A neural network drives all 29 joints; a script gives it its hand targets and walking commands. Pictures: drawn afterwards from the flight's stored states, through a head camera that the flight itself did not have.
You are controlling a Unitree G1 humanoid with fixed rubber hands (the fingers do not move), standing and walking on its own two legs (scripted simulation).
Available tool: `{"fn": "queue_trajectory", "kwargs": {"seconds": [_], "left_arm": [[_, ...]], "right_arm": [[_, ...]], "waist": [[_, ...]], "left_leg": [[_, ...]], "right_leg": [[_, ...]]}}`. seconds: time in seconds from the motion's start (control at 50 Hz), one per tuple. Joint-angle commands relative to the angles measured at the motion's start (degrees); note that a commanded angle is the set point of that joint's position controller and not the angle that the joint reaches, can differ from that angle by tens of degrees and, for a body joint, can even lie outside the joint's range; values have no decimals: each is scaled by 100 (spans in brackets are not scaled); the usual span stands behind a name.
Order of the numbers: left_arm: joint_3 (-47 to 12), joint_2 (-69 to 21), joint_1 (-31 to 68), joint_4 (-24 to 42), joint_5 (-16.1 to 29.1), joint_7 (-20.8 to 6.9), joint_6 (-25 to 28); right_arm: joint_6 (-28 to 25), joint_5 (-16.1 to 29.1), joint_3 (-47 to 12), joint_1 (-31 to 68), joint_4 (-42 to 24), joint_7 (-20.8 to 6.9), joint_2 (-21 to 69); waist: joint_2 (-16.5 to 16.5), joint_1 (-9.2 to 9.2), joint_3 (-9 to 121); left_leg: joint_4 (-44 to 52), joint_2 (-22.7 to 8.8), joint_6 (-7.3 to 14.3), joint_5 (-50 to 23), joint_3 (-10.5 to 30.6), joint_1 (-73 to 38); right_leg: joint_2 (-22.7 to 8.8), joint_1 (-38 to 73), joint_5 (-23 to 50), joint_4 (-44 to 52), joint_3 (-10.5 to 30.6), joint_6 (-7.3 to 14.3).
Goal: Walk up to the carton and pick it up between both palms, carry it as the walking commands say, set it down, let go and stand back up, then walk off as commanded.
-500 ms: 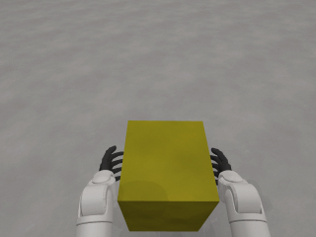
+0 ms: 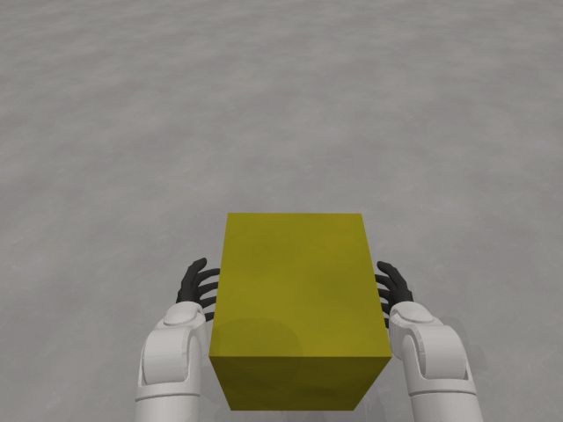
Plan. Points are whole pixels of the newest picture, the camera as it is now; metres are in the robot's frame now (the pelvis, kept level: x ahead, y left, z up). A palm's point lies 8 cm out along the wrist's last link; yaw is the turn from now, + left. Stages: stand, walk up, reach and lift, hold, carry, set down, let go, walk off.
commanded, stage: carry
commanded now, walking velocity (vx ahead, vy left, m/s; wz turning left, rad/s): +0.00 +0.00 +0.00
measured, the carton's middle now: (293, 316) +0.29 +0.00 -0.02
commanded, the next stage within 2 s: hold in 0.46 s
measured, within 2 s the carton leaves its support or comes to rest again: neither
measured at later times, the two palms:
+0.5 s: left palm (194, 308) +0.28 +0.14 +0.04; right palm (400, 309) +0.27 -0.15 +0.03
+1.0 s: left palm (201, 291) +0.30 +0.13 +0.05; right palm (406, 304) +0.27 -0.16 +0.04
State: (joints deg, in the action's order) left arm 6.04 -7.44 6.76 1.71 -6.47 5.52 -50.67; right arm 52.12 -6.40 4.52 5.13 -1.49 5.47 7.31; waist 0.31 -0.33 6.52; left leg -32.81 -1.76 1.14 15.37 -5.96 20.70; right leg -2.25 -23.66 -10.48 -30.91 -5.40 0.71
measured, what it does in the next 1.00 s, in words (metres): stands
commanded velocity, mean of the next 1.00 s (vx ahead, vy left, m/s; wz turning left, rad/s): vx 0.00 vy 0.00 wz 0.00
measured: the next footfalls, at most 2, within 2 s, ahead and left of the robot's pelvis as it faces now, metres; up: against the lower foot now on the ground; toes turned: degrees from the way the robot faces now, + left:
none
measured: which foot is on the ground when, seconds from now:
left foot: down 0.00-1.00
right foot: down 0.00-1.00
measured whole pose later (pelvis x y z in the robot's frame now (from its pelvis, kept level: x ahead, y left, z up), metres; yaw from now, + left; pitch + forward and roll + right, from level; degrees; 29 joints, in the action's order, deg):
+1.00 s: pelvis +0.00 +0.01 +0.01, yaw +1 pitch -7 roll -1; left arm 9.7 -8.9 15.7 -13.2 -13.3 1.1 -41.1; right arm 45.1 -11.2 10.5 11.1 7.7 2.8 7.9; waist 1.8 -2.7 -4.9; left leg -26.3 0.6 1.8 13.6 -0.8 5.5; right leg -0.8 -7.1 -8.1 -22.5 -4.2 0.3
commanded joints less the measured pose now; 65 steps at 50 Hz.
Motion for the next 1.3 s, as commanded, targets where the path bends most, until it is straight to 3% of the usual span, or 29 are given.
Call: {"fn": "queue_trajectory", "kwargs": {"seconds": [0.0,0.44,0.46,0.48,0.52,0.56,0.6,0.68,0.8,1.0,1.22,1.24,1.26,1.28], "left_arm": [[-3181,-4470,2419,908,1412,-1168,165],[-3228,-4588,2506,980,1480,-1178,57],[-2374,-4139,1711,-808,509,-1290,258],[-2529,-4116,1887,-539,403,-1329,596],[-2964,-4487,2681,405,657,-1436,1020],[-3371,-4850,3327,867,996,-1474,1220],[-3331,-4918,3291,580,1005,-1480,1235],[-3012,-4846,2990,-215,745,-1521,1194],[-2923,-5264,3310,-705,665,-1627,1212],[-2658,-5568,3209,-909,421,-1580,1200],[-2678,-5795,3771,-1157,495,-1758,1280],[-2482,-5808,3659,-1388,405,-1855,1332],[-2462,-5821,3760,-1541,375,-1924,1378],[-2371,-5805,3800,-1667,337,-1970,1419]], "right_arm": [[-382,1403,-3096,3150,-1224,-1127,4261],[-269,1479,-3128,3241,-1309,-1131,4365],[-507,732,-2169,2523,191,-1198,4141],[-780,562,-2146,2592,178,-1224,4070],[-1186,727,-2729,3276,-666,-1294,4487],[-1364,1062,-3255,3893,-1110,-1314,4759],[-1348,1087,-3383,4010,-1085,-1324,4763],[-1233,807,-2982,3727,-588,-1313,4482],[-1138,798,-2840,3851,-240,-1429,4788],[-1126,982,-2866,4181,-135,-1630,4975],[-1165,899,-2733,4511,148,-1669,5255],[-1195,882,-3052,4706,135,-1722,5576],[-1252,863,-2970,4839,211,-1756,5590],[-1284,834,-2899,4866,411,-1785,5647]], "waist": [[-29,3,1703],[-40,-5,1633],[212,434,29],[203,171,-134],[178,119,804],[103,136,1804],[36,127,1801],[-83,-31,945],[-117,-286,773],[100,-109,821],[-15,-244,848],[-118,107,839],[-104,40,825],[-74,136,770]], "left_leg": [[514,-620,50,-526,560,-513],[529,-627,47,-542,571,-557],[894,639,86,-128,676,-444],[1043,699,67,-207,708,-665],[945,640,159,-834,978,-814],[822,639,126,-1512,1136,-1126],[840,657,139,-1366,1129,-992],[988,611,128,-786,1146,-768],[1065,575,142,-837,1243,-944],[1203,554,106,-1187,1272,-1108],[1239,572,147,-615,1233,-1107],[1338,563,181,-487,1469,-1070],[1318,565,183,-414,1433,-1031],[1320,548,200,-366,1429,-993]], "right_leg": [[-617,884,474,378,543,67],[-617,890,496,388,510,41],[574,1373,-56,698,1020,51],[568,1591,55,761,1033,39],[585,2202,429,601,978,82],[672,2861,1171,441,915,71],[658,2999,1252,391,921,18],[638,2722,623,576,886,67],[666,2814,699,734,829,41],[678,3104,1080,922,832,26],[664,3007,568,1014,815,32],[686,2828,381,940,957,117],[679,2759,296,959,971,127],[668,2677,215,945,973,139]]}}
